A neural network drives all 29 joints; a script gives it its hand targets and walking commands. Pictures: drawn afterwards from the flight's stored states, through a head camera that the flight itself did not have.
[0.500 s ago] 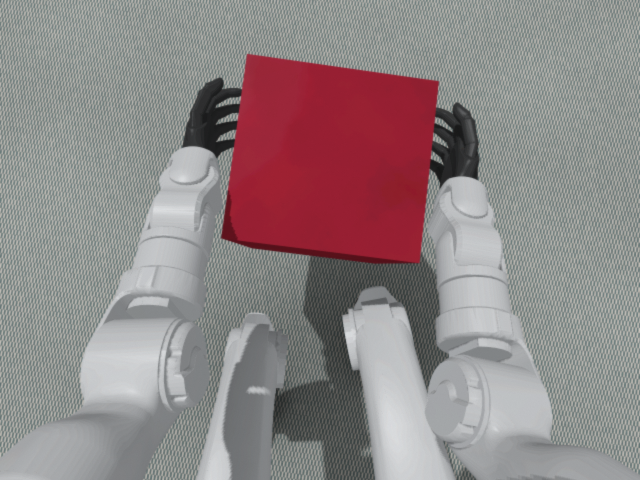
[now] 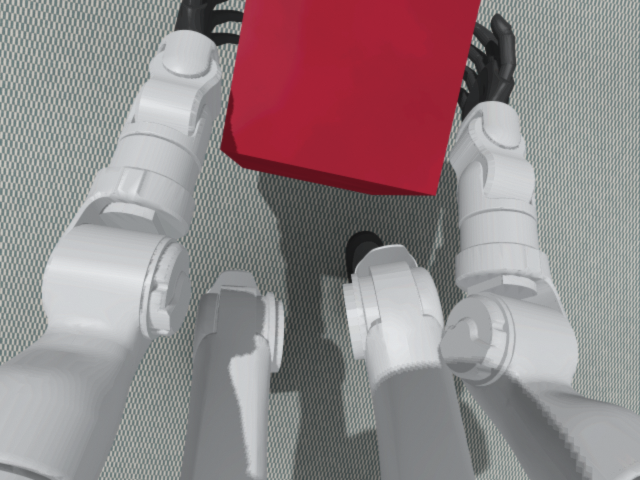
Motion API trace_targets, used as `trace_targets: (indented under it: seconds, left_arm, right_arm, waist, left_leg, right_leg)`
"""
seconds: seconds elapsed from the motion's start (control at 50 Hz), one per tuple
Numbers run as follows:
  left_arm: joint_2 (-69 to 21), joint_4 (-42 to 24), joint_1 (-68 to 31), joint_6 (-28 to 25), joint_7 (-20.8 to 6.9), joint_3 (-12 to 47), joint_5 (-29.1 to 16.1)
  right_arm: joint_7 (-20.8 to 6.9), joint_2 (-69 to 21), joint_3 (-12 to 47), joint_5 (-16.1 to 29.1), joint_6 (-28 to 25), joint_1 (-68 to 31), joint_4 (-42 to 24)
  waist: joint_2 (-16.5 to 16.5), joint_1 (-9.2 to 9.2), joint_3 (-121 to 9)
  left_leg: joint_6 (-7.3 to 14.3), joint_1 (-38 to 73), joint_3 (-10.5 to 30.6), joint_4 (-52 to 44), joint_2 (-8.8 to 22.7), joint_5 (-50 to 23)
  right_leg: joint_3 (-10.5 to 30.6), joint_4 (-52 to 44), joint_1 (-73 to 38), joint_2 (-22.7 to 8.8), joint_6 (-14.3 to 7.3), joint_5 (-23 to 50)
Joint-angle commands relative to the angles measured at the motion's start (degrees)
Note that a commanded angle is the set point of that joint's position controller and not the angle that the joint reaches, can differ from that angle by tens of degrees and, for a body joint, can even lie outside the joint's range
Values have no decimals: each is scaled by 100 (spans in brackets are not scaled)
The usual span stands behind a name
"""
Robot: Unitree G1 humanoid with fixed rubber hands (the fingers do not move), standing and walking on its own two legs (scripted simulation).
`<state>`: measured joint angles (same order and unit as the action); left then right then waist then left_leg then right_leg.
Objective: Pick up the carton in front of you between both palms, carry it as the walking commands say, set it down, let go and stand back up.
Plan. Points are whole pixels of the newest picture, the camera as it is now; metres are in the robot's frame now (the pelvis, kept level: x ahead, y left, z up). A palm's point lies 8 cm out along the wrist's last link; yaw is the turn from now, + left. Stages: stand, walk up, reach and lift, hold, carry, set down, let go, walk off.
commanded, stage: set down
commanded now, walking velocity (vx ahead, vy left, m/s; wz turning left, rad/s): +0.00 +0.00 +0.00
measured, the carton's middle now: (333, 98) +0.49 -0.09 -0.24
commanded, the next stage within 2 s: none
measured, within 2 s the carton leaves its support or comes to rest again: rests again in 1.18 s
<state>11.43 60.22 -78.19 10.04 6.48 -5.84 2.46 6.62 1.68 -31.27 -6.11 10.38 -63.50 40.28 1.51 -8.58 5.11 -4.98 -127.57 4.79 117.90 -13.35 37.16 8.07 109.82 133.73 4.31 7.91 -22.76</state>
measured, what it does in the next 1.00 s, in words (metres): stands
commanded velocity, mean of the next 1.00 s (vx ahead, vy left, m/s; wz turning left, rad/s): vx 0.00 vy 0.00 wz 0.00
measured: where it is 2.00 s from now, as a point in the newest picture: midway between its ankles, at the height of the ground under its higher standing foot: (303, 335)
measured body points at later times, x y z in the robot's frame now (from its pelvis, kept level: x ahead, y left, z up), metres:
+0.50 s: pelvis +0.00 +0.01 -0.02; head +0.36 +0.00 +0.26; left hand +0.56 +0.05 -0.20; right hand +0.47 -0.25 -0.18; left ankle +0.08 +0.12 -0.38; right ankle +0.15 -0.15 -0.38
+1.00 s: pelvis +0.00 +0.00 -0.03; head +0.36 +0.01 +0.24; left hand +0.55 +0.04 -0.21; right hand +0.47 -0.25 -0.20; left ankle +0.08 +0.11 -0.38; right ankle +0.14 -0.15 -0.38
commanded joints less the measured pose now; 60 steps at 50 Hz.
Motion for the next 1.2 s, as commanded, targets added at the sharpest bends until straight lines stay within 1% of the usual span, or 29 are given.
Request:
trace_targets:
  seconds: [0.0, 0.02, 0.06, 0.12, 0.2, 0.28, 0.44, 0.64, 0.92, 0.96, 1.0, 1.04, 1.08, 1.1, 1.14, 1.16, 1.18]
  left_arm:
    - [-4929, -849, -2889, -323, -1083, 1626, -392]
    - [-4957, -850, -2880, -329, -1065, 1649, -361]
    - [-4998, -761, -2761, -324, -1038, 1623, -256]
    - [-5054, -671, -2663, -315, -1034, 1555, -137]
    - [-5029, -559, -2607, -354, -1069, 1459, -139]
    - [-4851, -423, -2656, -407, -1075, 1361, -162]
    - [-4314, -138, -2651, -463, -1098, 1077, -24]
    - [-3867, -61, -2667, -563, -1163, 983, 28]
    - [-3065, 506, -2129, -504, -1204, 541, 477]
    - [-2846, 506, -2133, -511, -1163, 518, 549]
    - [-2765, 472, -2148, -505, -1176, 533, 552]
    - [-2479, 440, -2179, -526, -1125, 552, 551]
    - [-1728, 403, -2131, -579, -973, 487, 502]
    - [-1102, 381, -2088, -611, -845, 444, 440]
    - [573, 327, -1807, -690, -463, 380, 237]
    - [1125, 308, -1744, -719, -311, 447, 72]
    - [1317, 328, -1790, -722, -252, 580, -107]
  right_arm:
    - [-1271, -4372, 2576, 550, -154, -3619, -190]
    - [-1311, -4380, 2519, 554, -140, -3549, -67]
    - [-1404, -4368, 2379, 529, -116, -3383, 185]
    - [-1515, -4272, 2149, 437, -106, -3239, 446]
    - [-1560, -4086, 1959, 300, -136, -3205, 576]
    - [-1558, -3914, 1844, 238, -191, -3283, 607]
    - [-1536, -3575, 1578, 124, -268, -3287, 854]
    - [-1433, -3249, 1295, 94, -418, -3080, 1284]
    - [-1384, -2418, 1006, 151, -557, -3024, 1715]
    - [-1314, -2249, 869, 111, -578, -2853, 1818]
    - [-1318, -2140, 803, 95, -601, -2795, 1848]
    - [-1256, -1893, 680, 92, -653, -2655, 1944]
    - [-1082, -1239, 421, 122, -758, -2309, 2116]
    - [-933, -690, 235, 145, -839, -2026, 2258]
    - [-514, 883, -43, 259, -1055, -1420, 2469]
    - [-325, 1420, -29, 433, -1171, -1301, 2470]
    - [-208, 1628, 83, 635, -1267, -1329, 2432]
  waist:
    - [860, -228, -6727]
    - [977, -248, -6668]
    - [1161, -202, -6475]
    - [1298, -211, -6147]
    - [1153, -340, -5812]
    - [1044, -378, -5614]
    - [937, -286, -5112]
    - [961, -258, -4652]
    - [694, 21, -3745]
    - [689, 22, -3622]
    - [727, -17, -3643]
    - [730, -63, -3666]
    - [713, -137, -3728]
    - [714, -177, -3775]
    - [731, -250, -3884]
    - [756, -289, -3963]
    - [801, -321, -4033]
  left_leg:
    - [331, 2086, -806, -1335, 207, -1682]
    - [327, 2086, -810, -1303, 217, -1824]
    - [321, 2113, -800, -1278, 248, -1961]
    - [314, 2006, -751, -1296, 277, -1950]
    - [349, 1869, -635, -1280, 304, -2023]
    - [387, 1739, -582, -1231, 322, -1979]
    - [461, 1330, -552, -1174, 349, -1697]
    - [495, 1022, -489, -1009, 406, -1661]
    - [595, 813, -359, -892, 509, -1308]
    - [578, 820, -342, -873, 548, -1243]
    - [586, 882, -333, -872, 564, -1213]
    - [571, 945, -302, -865, 613, -1215]
    - [522, 1075, -284, -874, 698, -1242]
    - [479, 1166, -274, -872, 759, -1251]
    - [383, 1436, -261, -875, 887, -1240]
    - [357, 1548, -226, -860, 937, -1265]
    - [350, 1605, -178, -836, 968, -1309]
  right_leg:
    - [-1494, -13, -4545, 129, -312, 2024]
    - [-1501, 34, -4481, 133, -315, 2121]
    - [-1524, 101, -4224, 142, -315, 2097]
    - [-1548, 142, -3866, 139, -352, 1955]
    - [-1581, 189, -3634, 129, -383, 1938]
    - [-1553, 234, -3511, 96, -405, 1851]
    - [-1448, 280, -3282, 63, -431, 1596]
    - [-1339, 380, -3093, 60, -500, 1628]
    - [-1245, 436, -2588, 41, -526, 1139]
    - [-1246, 439, -2575, 29, -508, 1082]
    - [-1261, 430, -2605, 19, -510, 1040]
    - [-1294, 451, -2649, -10, -484, 1037]
    - [-1344, 454, -2765, -74, -416, 1055]
    - [-1359, 459, -2840, -123, -374, 1071]
    - [-1387, 458, -2928, -266, -315, 1107]
    - [-1379, 448, -2957, -331, -314, 1158]
    - [-1361, 436, -2971, -379, -328, 1228]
